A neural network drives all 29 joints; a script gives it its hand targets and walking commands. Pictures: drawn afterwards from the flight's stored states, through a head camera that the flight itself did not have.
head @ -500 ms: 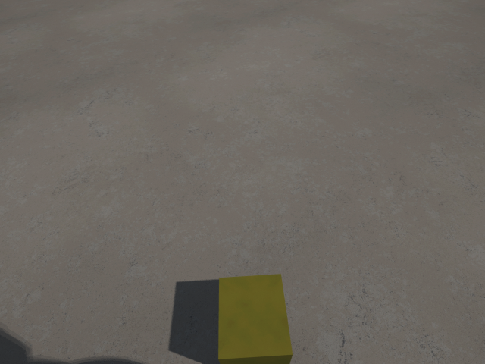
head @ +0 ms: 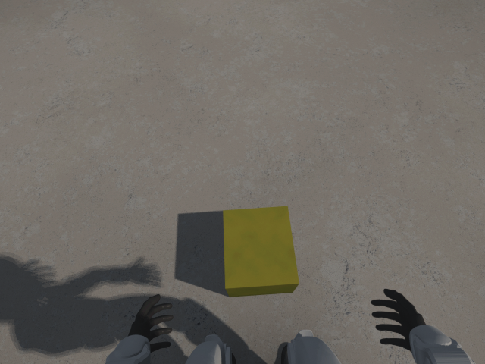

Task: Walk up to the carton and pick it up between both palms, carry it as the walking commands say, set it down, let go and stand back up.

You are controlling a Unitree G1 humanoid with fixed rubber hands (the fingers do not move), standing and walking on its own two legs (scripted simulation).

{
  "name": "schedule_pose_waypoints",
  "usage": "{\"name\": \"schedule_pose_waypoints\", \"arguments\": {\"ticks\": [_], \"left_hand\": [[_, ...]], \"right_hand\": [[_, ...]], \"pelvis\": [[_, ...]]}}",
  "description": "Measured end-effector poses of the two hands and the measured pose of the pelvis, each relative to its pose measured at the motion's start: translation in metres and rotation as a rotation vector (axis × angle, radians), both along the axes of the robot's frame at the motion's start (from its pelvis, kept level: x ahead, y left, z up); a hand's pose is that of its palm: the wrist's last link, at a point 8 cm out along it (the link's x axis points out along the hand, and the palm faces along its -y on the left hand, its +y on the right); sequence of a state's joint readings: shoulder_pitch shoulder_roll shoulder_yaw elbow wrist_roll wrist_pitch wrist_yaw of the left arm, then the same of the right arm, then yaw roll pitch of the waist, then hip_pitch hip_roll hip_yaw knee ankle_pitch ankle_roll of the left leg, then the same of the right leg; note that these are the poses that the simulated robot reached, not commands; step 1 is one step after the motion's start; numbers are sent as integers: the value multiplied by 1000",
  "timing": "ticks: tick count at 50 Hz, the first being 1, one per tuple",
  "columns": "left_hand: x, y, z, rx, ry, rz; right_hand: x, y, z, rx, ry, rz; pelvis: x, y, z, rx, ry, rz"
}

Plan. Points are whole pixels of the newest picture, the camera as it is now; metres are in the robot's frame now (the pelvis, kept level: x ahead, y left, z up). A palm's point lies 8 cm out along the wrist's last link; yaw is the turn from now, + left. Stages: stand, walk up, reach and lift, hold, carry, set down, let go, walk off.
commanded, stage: reach and lift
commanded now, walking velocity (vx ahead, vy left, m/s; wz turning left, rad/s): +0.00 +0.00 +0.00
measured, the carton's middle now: (258, 252) +0.47 -0.01 -0.63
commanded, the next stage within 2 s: none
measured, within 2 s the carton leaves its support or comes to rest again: neither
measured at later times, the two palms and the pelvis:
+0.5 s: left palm (157, 273) +0.30 +0.20 -0.12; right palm (383, 255) +0.32 -0.24 -0.13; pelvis -0.07 -0.01 -0.04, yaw +1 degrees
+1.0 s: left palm (169, 209) +0.44 +0.20 -0.16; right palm (363, 195) +0.46 -0.24 -0.15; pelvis -0.04 -0.02 -0.06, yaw +2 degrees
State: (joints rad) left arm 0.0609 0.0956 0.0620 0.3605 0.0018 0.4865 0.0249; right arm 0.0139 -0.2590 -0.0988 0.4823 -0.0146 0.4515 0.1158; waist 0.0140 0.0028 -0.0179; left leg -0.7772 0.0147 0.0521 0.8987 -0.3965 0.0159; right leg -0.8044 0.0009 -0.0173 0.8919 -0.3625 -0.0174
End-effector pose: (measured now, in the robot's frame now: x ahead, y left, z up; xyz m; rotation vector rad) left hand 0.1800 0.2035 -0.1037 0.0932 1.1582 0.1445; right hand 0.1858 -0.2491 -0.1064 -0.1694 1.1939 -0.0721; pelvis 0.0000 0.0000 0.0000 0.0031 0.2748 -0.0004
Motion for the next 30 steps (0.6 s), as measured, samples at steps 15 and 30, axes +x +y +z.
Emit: {"name": "schedule_pose_waypoints", "arguments": {"ticks": [15,30], "left_hand": [[51,-1,-8,32,-114,-10],[146,-11,-32,41,-255,18]], "right_hand": [[66,8,-12,31,-136,23],[170,8,-30,37,-284,7]], "pelvis": [[-51,2,-23,24,-20,3],[-64,-13,-42,25,144,17]]}}
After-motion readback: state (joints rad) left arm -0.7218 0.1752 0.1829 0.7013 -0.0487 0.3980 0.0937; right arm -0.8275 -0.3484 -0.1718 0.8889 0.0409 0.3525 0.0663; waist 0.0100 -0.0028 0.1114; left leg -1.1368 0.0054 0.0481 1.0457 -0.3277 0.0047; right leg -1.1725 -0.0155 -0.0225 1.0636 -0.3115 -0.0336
